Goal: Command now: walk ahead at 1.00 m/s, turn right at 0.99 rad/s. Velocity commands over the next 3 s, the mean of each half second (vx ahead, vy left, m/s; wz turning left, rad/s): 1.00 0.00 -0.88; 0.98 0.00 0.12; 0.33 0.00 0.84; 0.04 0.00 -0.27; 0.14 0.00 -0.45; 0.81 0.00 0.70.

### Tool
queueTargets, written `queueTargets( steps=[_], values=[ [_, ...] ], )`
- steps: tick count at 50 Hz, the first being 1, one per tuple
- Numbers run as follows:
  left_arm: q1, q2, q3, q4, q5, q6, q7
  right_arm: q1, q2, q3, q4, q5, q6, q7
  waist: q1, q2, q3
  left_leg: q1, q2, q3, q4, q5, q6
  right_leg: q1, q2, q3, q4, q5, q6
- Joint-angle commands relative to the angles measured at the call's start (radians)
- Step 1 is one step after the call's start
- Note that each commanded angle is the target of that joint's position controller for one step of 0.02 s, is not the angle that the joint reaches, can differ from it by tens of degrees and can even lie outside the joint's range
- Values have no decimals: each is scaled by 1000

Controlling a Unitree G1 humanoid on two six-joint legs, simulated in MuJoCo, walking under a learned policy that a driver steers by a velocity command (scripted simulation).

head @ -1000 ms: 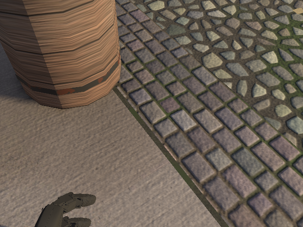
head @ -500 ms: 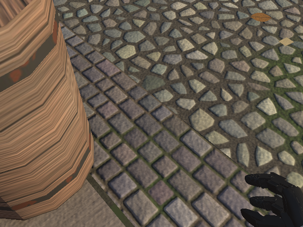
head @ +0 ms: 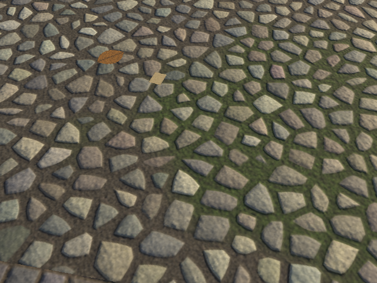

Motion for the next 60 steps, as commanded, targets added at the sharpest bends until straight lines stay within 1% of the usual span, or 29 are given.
queueTargets(
  steps=[1, 4, 8, 13, 15, 17, 18, 19, 20, 21, 23, 26, 30, 34, 36, 38, 39, 40, 41, 42, 43, 44, 47, 49, 51, 53, 54, 58, 60],
  values=[
    [260, 218, 81, 31, -9, -9, 41, -148, -162, -18, -218, -5, -58, -2, 81, 82, -91, -719, 9, -132, 101, -17, 10, 641, -350, 767, -520, -7, -207],
    [197, 154, 50, 20, -20, -55, 40, -104, -143, -15, -203, -42, 3, -5, -17, 72, -36, -525, 49, -125, -73, -82, -15, 321, -251, 600, -537, 153, -178],
    [219, 149, 53, 32, -16, -78, 30, -332, -93, 5, -298, -22, 19, 16, 27, 40, 56, -445, 43, -80, -430, 191, -36, 128, -146, 502, -603, 180, -131],
    [286, 181, 71, 53, -34, -79, 23, -444, -113, 9, -323, 1, 12, 15, 106, -27, -3, -303, -36, -80, -704, 433, -5, 270, -159, 526, -541, 398, -55],
    [250, 212, 77, 45, -26, -74, 31, -375, -154, -3, -300, 7, 11, 6, 60, -34, -31, -182, -75, -100, -795, 330, 4, 344, -164, 556, -441, 541, -13],
    [204, 262, 84, 54, -13, -76, 26, -52, -237, -46, -211, 14, 2, -18, -121, -7, -216, 147, -102, -57, -781, 212, 28, 357, -132, 494, -56, 771, 41],
    [179, 183, 63, 37, -14, -86, 25, 152, -295, -70, -165, -5, -8, -38, -206, 50, -334, 386, 34, -191, -769, 0, 64, 205, -78, 431, 276, 610, 62],
    [288, 19, 22, -6, -42, -88, 19, 146, -378, -81, -159, -46, -12, -35, -81, 438, -450, 587, 306, -714, -959, -363, 144, -96, 59, 335, 581, -245, 96],
    [290, 65, 5, 0, -24, -85, 26, 5, -308, -78, -176, -29, -9, -20, -29, 430, -387, 470, 324, -961, -1089, -462, 170, -206, -20, 293, 654, -164, 75],
    [218, 114, 13, 27, -3, -74, 25, -88, -203, -59, -184, -19, -7, -12, -25, 240, -237, 316, 280, -796, -1082, -453, 175, -213, -94, 254, 631, -46, 74],
    [78, 100, 9, 8, 27, -64, -1, -61, -159, -47, -124, -19, -8, -5, -38, 69, -105, 133, 176, -516, -1084, -181, 165, -177, -145, 227, 526, -3, 90],
    [81, 29, -14, -16, 27, -41, -28, -10, -96, -19, -43, -4, -35, 7, 25, 114, -30, 11, 156, -414, -1118, -48, 181, -186, -150, 283, 425, -18, 116],
    [-72, 51, -24, -88, 29, -38, -39, 14, -158, -32, -7, 7, -59, 17, 49, 77, 54, -29, 171, -249, -1226, 156, 202, -266, -149, 268, 225, 144, 131],
    [-208, 42, -47, -130, 17, -51, -68, 61, -173, -28, 25, 24, -59, 28, 27, 70, 96, -106, 127, -70, -1348, 432, 187, -25, -167, 72, -55, 289, 109],
    [-225, 38, -49, -134, 21, -59, -55, 104, -218, -34, 53, 25, -53, 25, 30, 64, 84, -15, 130, -52, -1304, 711, 186, 68, -143, 29, -135, 273, 89],
    [-51, 82, -25, -89, 27, -66, -19, 107, -282, -47, 62, 24, -45, 13, 126, 124, -77, 87, 135, -31, -1004, 1183, 168, 283, -76, 31, -144, 119, 74],
    [164, 116, -6, -18, 26, -68, -1, 83, -289, -49, 55, 26, -35, 5, 231, 128, -177, 13, 108, -21, -745, 1140, 151, 519, -76, 51, -189, 97, 70],
    [329, 198, 24, 23, 43, -69, 23, 77, -226, -33, 28, 24, -34, 7, 288, 63, -287, -199, 46, -22, -417, 822, 143, 776, -244, 221, -191, -87, 66],
    [339, 275, 40, 20, 71, -79, 38, 187, -34, 2, -17, 39, -34, 16, 155, -211, -427, -495, -79, -78, -42, -117, 141, 987, -557, 691, -294, -415, 34],
    [330, 251, 43, 9, 38, -71, 39, 141, -131, -18, -37, 53, -27, 13, 183, -176, -487, -563, -91, -151, 81, -64, 166, 907, -597, 928, -477, -518, 16],
    [242, 172, 27, 28, 27, -75, 39, 30, -163, -31, -50, 46, -20, 12, 145, -81, -271, -623, -38, -145, 52, 63, 170, 750, -530, 741, -487, -442, 31],
    [193, 119, 18, 39, 19, -85, 35, 3, -129, -21, -49, 37, -18, 20, 112, -52, -152, -611, -3, -133, -9, 116, 164, 607, -493, 598, -506, -264, 37],
    [179, 59, 5, 73, 1, -108, 37, 24, -77, -19, -26, 8, 28, 44, 27, -77, -69, -520, 49, -131, -69, 118, 127, 399, -430, 369, -591, -65, 61],
    [182, 21, -5, 99, -14, -128, 36, -59, -59, -23, -58, 7, 55, 51, 5, -33, 22, -580, 57, -104, -110, 127, 102, 382, -419, 203, -599, 368, 73],
    [155, 16, -7, 104, -21, -135, 41, -134, -33, -15, -101, 0, 57, 54, -20, -51, 45, -575, 30, -43, -215, 218, 88, 350, -373, 31, -579, 698, 89],
    [104, 12, -10, 98, -26, -133, 44, -196, -19, -3, -128, 8, 46, 67, -29, -62, 48, -459, -18, 28, -458, 389, 95, 290, -294, -113, -563, 719, 124],
    [29, 66, 9, 48, -32, -119, 71, -205, -47, -16, -133, 88, 14, 60, -11, -57, 17, -422, -43, 25, -541, 468, 86, 314, -272, -120, -529, 707, 148],
    [68, 200, 45, 24, -50, -81, 119, -94, -143, -58, -145, 59, 11, 86, -78, -101, -139, -148, -175, 103, -688, 494, 117, 425, -323, -110, -244, 1075, 201],
    [19, 164, 40, 6, -58, -71, 99, 168, -252, -112, -89, 58, 38, 63, -209, -21, -221, 197, -165, 11, -741, 552, 187, 271, -287, -85, 209, 805, 223]
  ],
)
